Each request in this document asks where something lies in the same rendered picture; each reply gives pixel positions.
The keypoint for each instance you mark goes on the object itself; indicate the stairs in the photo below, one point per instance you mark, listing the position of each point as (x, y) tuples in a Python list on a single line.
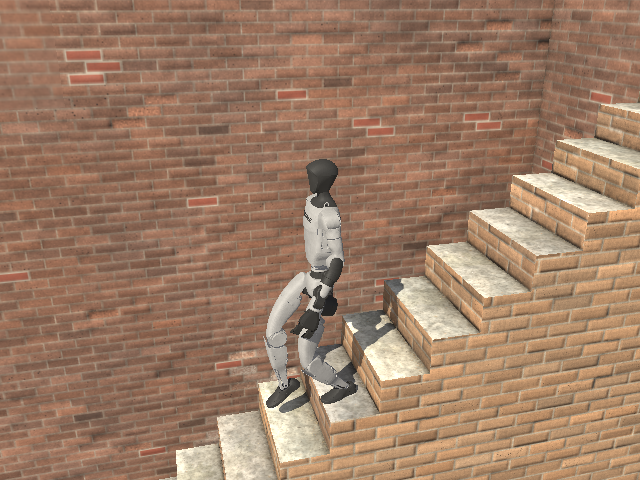
[(515, 357)]

